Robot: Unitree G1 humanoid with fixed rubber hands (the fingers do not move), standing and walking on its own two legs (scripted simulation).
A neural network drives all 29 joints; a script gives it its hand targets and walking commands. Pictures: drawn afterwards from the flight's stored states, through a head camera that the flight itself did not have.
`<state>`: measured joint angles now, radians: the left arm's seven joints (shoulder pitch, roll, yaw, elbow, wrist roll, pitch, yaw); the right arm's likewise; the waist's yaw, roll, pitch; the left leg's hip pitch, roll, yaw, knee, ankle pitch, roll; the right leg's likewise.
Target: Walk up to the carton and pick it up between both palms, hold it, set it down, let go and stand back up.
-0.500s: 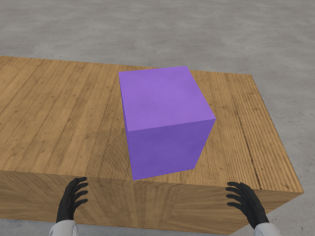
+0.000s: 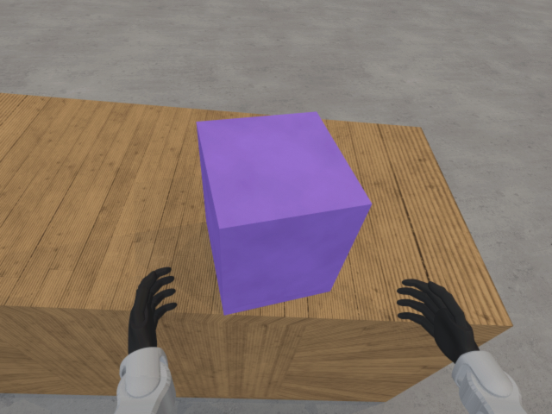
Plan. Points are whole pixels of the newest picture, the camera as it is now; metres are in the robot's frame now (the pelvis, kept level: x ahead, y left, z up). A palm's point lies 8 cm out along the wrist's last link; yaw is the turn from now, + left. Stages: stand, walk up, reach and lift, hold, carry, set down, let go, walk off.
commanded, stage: reach and lift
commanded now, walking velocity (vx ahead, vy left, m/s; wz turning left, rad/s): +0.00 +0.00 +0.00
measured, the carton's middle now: (269, 214) +0.43 +0.02 +0.03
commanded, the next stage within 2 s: none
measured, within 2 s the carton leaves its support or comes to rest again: neither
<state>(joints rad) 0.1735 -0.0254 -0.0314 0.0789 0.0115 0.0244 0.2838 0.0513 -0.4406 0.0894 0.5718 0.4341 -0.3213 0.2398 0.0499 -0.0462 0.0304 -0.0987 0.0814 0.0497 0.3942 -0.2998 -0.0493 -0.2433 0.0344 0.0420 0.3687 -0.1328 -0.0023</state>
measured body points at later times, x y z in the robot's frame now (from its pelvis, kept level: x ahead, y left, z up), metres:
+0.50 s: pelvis -0.03 -0.02 +0.00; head +0.01 -0.02 +0.45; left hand +0.29 +0.19 +0.07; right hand +0.35 -0.22 +0.06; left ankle -0.06 +0.14 -0.74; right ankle +0.04 -0.12 -0.74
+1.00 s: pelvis -0.01 -0.01 +0.00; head +0.02 -0.02 +0.45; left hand +0.34 +0.21 +0.13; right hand +0.41 -0.21 +0.12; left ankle -0.06 +0.14 -0.74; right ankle +0.04 -0.12 -0.74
